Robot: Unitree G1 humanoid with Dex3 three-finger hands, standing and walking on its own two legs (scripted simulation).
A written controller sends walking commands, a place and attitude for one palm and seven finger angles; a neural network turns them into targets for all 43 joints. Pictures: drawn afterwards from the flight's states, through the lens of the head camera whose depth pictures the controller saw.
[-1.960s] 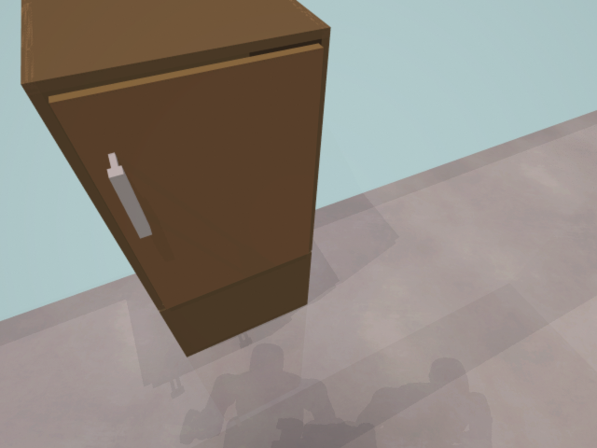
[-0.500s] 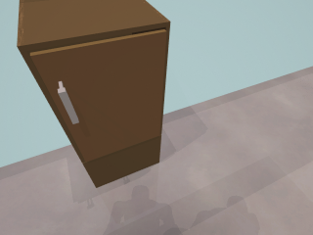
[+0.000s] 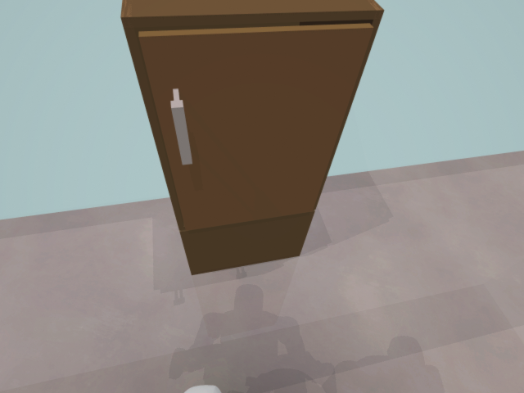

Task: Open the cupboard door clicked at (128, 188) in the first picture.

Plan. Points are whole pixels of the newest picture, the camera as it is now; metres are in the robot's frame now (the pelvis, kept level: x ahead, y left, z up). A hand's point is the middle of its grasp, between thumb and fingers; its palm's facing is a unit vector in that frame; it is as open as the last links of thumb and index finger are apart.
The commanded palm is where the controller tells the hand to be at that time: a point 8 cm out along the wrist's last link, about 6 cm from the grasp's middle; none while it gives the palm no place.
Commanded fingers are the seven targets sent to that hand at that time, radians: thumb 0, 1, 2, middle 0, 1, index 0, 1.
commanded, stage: turn to face it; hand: left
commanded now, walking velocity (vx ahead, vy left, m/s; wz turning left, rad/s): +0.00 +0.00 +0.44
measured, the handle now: (181, 128) +0.57 +0.19 +0.04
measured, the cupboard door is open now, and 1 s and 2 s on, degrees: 0 0 0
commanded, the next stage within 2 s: come to a stop and stand still in 0.46 s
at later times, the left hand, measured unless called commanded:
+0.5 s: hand out of the picture +0.06 +0.21 -0.14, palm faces +0.18 -0.95 -0.26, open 7.4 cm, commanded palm none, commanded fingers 0.00 0.90 0.90 -0.20 -0.30 -0.20 -0.30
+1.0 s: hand out of the picture -0.09 +0.16 -0.14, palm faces +0.34 -0.90 -0.26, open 7.4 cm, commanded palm none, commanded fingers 0.00 0.90 0.90 -0.20 -0.30 -0.20 -0.30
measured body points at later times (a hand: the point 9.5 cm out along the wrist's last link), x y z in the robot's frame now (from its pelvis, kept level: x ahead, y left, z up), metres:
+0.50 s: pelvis +0.00 +0.00 +0.02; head +0.04 +0.00 +0.47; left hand +0.05 +0.26 -0.12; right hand +0.09 -0.23 -0.13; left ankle +0.01 +0.09 -0.72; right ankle +0.01 -0.13 -0.69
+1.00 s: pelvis -0.02 -0.01 +0.02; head +0.01 -0.03 +0.47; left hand -0.11 +0.21 -0.12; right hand +0.13 -0.24 -0.13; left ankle -0.08 +0.14 -0.67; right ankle +0.02 -0.12 -0.72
